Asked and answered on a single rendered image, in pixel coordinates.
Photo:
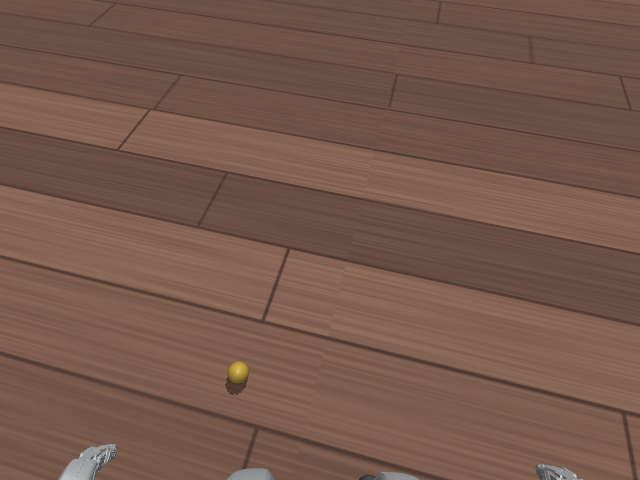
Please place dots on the right robot hand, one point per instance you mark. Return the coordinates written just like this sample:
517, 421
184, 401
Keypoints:
548, 472

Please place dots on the ball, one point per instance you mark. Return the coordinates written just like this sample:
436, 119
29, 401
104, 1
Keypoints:
238, 372

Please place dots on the left robot hand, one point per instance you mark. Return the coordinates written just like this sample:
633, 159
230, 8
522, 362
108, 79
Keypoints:
89, 463

